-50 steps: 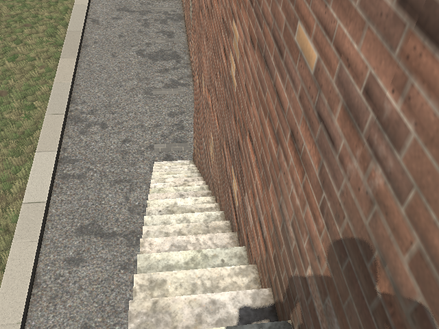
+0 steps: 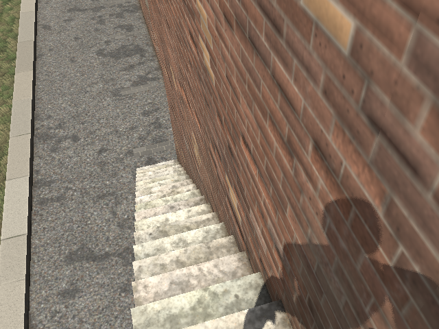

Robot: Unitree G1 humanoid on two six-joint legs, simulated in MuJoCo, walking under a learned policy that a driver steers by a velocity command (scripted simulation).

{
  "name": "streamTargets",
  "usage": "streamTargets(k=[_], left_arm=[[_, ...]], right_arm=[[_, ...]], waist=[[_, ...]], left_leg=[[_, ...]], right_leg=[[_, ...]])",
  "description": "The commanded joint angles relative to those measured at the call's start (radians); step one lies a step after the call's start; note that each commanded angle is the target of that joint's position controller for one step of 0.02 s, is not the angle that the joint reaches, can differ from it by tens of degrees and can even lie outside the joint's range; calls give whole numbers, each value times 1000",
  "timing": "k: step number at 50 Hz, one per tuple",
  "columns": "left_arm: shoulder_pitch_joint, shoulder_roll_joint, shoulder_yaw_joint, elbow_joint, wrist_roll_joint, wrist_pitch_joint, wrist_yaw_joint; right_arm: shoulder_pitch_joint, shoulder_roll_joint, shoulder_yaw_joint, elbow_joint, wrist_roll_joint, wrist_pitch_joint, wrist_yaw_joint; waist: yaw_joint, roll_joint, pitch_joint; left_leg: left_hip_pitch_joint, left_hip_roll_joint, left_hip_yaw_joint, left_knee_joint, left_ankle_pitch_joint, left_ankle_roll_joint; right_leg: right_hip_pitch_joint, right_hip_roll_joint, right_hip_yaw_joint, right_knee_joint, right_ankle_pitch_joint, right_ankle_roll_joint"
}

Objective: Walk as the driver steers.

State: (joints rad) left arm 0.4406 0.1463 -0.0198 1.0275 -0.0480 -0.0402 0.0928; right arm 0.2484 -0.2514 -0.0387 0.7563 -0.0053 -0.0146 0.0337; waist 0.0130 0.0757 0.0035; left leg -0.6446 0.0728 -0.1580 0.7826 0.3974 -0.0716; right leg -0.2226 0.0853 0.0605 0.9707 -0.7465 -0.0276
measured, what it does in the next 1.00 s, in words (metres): goes down, turning left: left foot 0.20 m lower, then right foot 0.19 m lower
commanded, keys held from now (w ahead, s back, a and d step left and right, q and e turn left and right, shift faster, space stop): w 0.10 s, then w+q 0.56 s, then q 0.34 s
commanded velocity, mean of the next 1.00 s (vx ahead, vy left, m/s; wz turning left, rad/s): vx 0.42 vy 0.00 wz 0.36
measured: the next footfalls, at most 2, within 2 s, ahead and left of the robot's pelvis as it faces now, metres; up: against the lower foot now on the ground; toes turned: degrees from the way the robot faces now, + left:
left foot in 0.10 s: +0.14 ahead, +0.17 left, -0.20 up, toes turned -2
right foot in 0.50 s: +0.45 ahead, -0.10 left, -0.39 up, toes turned +8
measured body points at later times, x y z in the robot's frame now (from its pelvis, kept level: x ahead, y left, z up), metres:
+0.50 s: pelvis +0.32 +0.02 -0.26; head +0.29 +0.00 +0.19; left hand +0.45 +0.30 -0.34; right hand +0.30 -0.24 -0.42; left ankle +0.12 +0.18 -0.84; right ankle +0.45 -0.10 -1.00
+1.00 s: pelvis +0.49 +0.14 -0.49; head +0.50 +0.16 -0.04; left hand +0.35 +0.36 -0.63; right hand +0.77 -0.01 -0.57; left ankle +0.54 +0.26 -1.23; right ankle +0.42 -0.09 -1.01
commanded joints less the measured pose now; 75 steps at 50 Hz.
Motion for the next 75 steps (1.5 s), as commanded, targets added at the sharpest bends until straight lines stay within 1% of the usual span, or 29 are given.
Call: streamTargets(k=[1,3,5,6,7,9,10,11,13,15,18,21,23,25,26,27,29,30,32,37,40,45,47,49,50,51,54,61,75], left_arm=[[5,151,40,-41,12,-3,18],[-64,158,52,-68,27,19,0],[-302,223,78,-121,51,-21,-35],[-308,122,66,-141,58,-27,-45],[-108,66,47,-218,46,-56,-58],[-114,61,22,-205,9,-64,-67],[-121,4,1,-231,-12,-56,-69],[-251,62,7,-252,-53,-23,-64],[-295,150,20,-275,18,3,-47],[-114,75,16,-163,89,16,-69],[-316,197,31,-214,75,5,-91],[-416,179,43,-256,36,12,-97],[-68,253,96,-111,32,-4,-107],[312,284,126,42,44,-25,-112],[297,253,90,25,82,-46,-140],[277,317,101,36,36,-45,-152],[159,217,60,-7,46,-19,-164],[112,317,97,33,36,-12,-137],[-66,142,30,-22,60,-38,-95],[-156,257,25,-72,112,-16,-18],[110,186,53,-44,18,-7,19],[23,207,89,-143,21,47,53],[-67,274,120,-171,-1,42,36],[-49,268,129,-136,16,22,20],[5,209,124,-158,45,2,8],[50,205,115,-216,15,-23,-15],[-213,186,88,-285,-22,31,1],[-265,36,57,-349,24,135,-2],[-491,134,71,-474,17,90,-67]], right_arm=[[62,-55,-32,-2,22,-1,31],[262,-102,-60,73,12,-4,19],[810,-151,-87,222,-38,-6,-18],[848,-113,-70,266,-18,-12,-22],[627,-123,-14,201,-54,-62,11],[537,-80,-12,191,-54,-76,32],[408,-280,-65,190,-44,-75,8],[257,-173,-24,166,-62,-89,-17],[39,-115,20,91,-31,-72,-85],[67,-205,-18,115,-10,-48,-76],[197,-25,8,135,78,-67,-103],[293,-87,-23,214,35,-26,-109],[201,-50,-30,217,-3,7,-103],[177,20,-28,206,36,7,-72],[307,96,-13,210,64,18,-62],[407,93,-20,181,54,21,-70],[277,0,-35,161,61,18,-79],[206,6,-27,66,94,40,-96],[-12,-129,-46,-24,65,80,-110],[91,1,-17,-4,56,85,-71],[-125,-56,-40,-74,43,83,-36],[-251,-1,-22,-138,61,73,13],[-1,14,-38,-24,71,62,-10],[347,-124,-88,109,34,33,-23],[331,-264,-91,101,-23,17,-22],[281,-289,-79,65,-31,12,-1],[100,-205,-42,32,-11,40,-6],[133,45,110,115,-29,37,-84],[132,-129,3,-63,-17,18,-107]], waist=[[-23,-163,56],[-112,-152,52],[-440,-38,9],[-449,194,130],[-140,443,103],[-76,-41,-6],[-14,-85,-18],[-8,-141,130],[108,-216,170],[136,-85,1],[-18,27,89],[-106,46,117],[45,101,40],[181,-38,-3],[118,-283,-33],[26,-484,-30],[40,-268,-11],[-24,-392,-38],[-3,-216,72],[-97,-309,0],[68,-246,93],[104,-151,126],[-19,-206,58],[-216,-17,-76],[-152,312,-56],[-112,381,-286],[-93,-50,-287],[2,-1,-60],[-103,100,15]], left_leg=[[342,-43,107,-8,93,24],[488,-74,198,5,-131,29],[907,-48,274,-248,-72,111],[914,32,141,-354,3,179],[993,174,-200,-144,829,299],[831,301,-416,-242,300,436],[643,398,-678,-342,-229,525],[461,386,-718,-377,-442,490],[-30,156,-383,-348,-534,325],[-174,63,-172,-317,-403,287],[334,-29,-185,-52,-873,213],[338,-33,-172,24,-888,180],[252,-113,-134,350,-761,157],[94,-239,-12,921,-855,57],[-93,-298,9,1225,-1285,59],[-290,-237,-2,1351,-1216,72],[-387,-173,20,1423,-1012,87],[-392,-104,-20,1252,-835,108],[-326,-56,-147,986,-602,108],[234,-130,139,594,-379,-14],[-193,-91,-1,347,-201,19],[212,-78,139,-250,45,45],[563,-132,195,-327,61,41],[944,-24,69,-561,221,126],[1037,70,-33,-216,932,156],[1215,219,-302,-84,1052,324],[801,336,-536,-365,-345,409],[299,101,-185,-219,-143,213],[615,205,-244,-176,-159,363]], right_leg=[[-367,-136,101,12,408,-125],[-405,-147,99,184,598,-113],[-600,-23,18,906,777,-17],[-833,153,-2,1422,-2,18],[-1074,133,100,1394,-167,27],[-1019,-49,70,1150,71,37],[-959,-102,70,1051,74,47],[-1022,-156,140,825,230,65],[-505,-171,105,242,667,71],[-27,-81,-37,251,973,79],[-373,-157,115,-374,1232,55],[-139,-163,65,-676,1259,71],[135,-187,58,-570,1414,92],[384,-249,41,-598,1368,83],[490,-366,69,-396,1548,6],[486,-496,278,-330,1404,-130],[326,-469,195,-347,1286,-142],[160,-590,513,-517,663,-250],[-61,-564,399,-513,772,-172],[-358,-404,-54,-392,1189,-125],[-16,-415,24,-127,710,-88],[-250,-398,-116,-12,528,-15],[-375,-385,-211,214,592,-8],[-501,-286,-232,802,-19,75],[-794,-165,-179,1234,-293,158],[-958,-126,8,1386,-245,187],[-969,-149,84,1215,82,131],[-782,47,171,643,663,99],[-879,-17,189,729,477,152]])
Velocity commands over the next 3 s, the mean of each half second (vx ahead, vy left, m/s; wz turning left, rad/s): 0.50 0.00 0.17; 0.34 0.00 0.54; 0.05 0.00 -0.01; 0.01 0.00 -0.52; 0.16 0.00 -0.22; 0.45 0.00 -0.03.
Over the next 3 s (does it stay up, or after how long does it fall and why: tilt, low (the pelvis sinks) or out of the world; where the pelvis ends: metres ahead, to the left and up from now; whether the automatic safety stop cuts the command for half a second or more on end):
stays up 0.73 0.16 -0.52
